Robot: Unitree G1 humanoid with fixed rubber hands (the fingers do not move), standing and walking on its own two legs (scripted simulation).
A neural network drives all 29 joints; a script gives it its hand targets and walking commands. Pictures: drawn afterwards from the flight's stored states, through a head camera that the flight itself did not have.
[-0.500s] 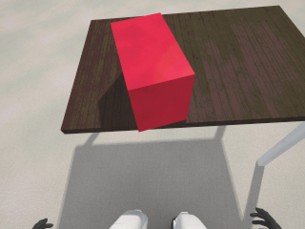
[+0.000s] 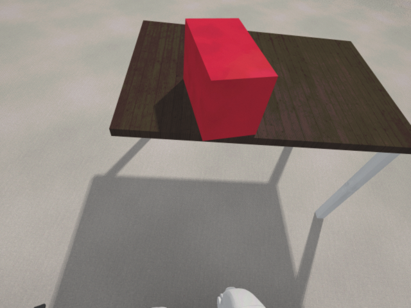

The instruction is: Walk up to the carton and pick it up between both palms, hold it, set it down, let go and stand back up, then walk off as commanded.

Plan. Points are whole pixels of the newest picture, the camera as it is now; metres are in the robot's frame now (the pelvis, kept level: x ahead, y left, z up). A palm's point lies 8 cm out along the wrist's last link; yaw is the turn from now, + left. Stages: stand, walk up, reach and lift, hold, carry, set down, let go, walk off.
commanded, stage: walk up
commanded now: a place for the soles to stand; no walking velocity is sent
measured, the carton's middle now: (221, 77) +0.76 -0.06 +0.00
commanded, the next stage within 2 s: none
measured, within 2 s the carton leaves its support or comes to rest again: neither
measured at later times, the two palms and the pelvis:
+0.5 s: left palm out of the picture +0.04 +0.30 -0.04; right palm out of the picture +0.10 -0.36 -0.10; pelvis +0.02 -0.05 +0.01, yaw +0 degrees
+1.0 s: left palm (42, 298) +0.17 +0.30 -0.09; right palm (361, 292) +0.17 -0.33 -0.08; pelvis +0.09 -0.02 +0.00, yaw +0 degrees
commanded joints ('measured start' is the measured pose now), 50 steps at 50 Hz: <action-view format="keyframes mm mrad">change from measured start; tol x16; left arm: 1 -32 189 26 -61 13 -58 -12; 12 447 230 74 62 -1 -117 -14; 17 127 270 59 -66 11 -160 7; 50 210 141 -28 19 -17 -133 42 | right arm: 1 102 -239 -129 -64 -32 -34 -4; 11 -106 -227 -117 -148 -50 -14 30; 36 102 -262 -119 -72 -32 -78 5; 50 -105 -175 -65 -123 24 -19 5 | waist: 1 -89 207 -193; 10 72 224 -157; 13 138 -183 -83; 15 30 13 52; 31 44 -143 -131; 37 -9 261 -154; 50 43 157 -190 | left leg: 1 381 198 -389 -317 -257 128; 4 384 248 -421 -324 -316 190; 10 -137 197 -249 -307 -364 156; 13 -573 -83 -30 316 -204 -8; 20 -351 25 -40 333 114 -20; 34 94 -13 125 -260 213 27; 38 198 422 -542 -288 354 299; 46 52 176 -85 -137 867 173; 50 -16 158 -67 20 520 109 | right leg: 1 -208 -8 54 -187 -111 62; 8 68 -51 -30 -380 -260 23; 11 546 -16 -89 -652 6 0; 12 651 -97 119 -736 -111 -22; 14 402 -427 683 -961 -483 -113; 31 412 -235 104 -594 618 -138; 35 241 -142 52 -284 460 -57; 37 -61 24 -34 -47 -216 3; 38 -98 -35 15 18 -273 1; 50 325 -25 -81 -620 274 25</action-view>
